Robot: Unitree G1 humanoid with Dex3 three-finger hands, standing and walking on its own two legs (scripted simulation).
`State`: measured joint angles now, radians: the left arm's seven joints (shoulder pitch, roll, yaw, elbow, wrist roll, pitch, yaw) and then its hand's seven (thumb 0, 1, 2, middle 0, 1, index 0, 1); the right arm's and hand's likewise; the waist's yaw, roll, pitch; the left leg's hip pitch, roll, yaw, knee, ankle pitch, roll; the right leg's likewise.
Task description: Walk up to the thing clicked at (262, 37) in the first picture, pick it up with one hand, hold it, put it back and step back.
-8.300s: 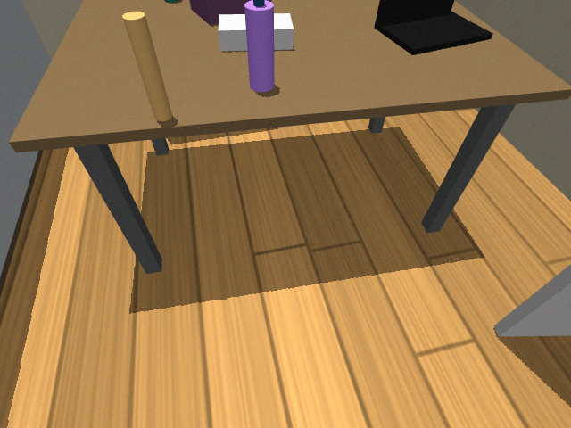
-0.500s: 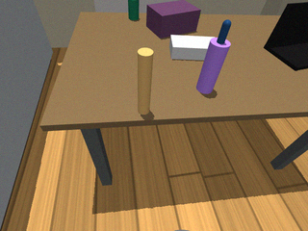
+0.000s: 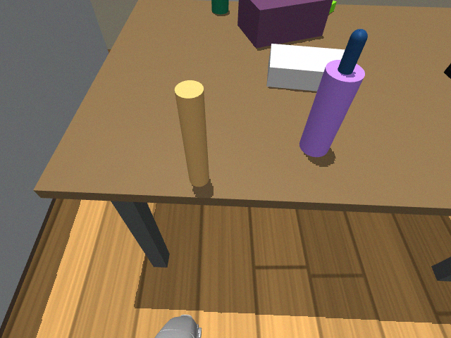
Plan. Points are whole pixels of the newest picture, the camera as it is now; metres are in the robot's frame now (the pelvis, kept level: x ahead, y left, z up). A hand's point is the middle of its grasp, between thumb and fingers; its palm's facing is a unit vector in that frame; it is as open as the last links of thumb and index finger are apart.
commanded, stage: walk up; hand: right
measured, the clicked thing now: (332, 100) +0.52 -0.18 +0.12
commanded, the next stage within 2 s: stand in 1.96 s
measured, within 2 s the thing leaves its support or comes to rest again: neither
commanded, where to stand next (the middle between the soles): +0.05 +0.02 m, yaw +1 degrees
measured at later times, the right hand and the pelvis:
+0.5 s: hand (351, 316) +0.18 -0.24 -0.16, palm faces -0.07 +0.93 -0.37, open 7.4 cm; pelvis +0.04 +0.02 -0.01, yaw +3 degrees
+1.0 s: hand out of the picture +0.12 -0.21 -0.15, palm faces -0.07 +0.94 -0.33, open 7.4 cm; pelvis +0.01 +0.03 +0.00, yaw +2 degrees
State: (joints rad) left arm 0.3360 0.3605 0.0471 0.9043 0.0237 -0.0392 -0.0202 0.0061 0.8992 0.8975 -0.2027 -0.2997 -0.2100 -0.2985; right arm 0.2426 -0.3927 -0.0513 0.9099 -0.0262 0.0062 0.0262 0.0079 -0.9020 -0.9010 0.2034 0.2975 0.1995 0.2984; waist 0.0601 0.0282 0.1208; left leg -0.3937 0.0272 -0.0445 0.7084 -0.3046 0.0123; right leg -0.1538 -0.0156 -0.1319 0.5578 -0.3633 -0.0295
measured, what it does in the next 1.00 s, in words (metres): steps on the spot: left foot, then right foot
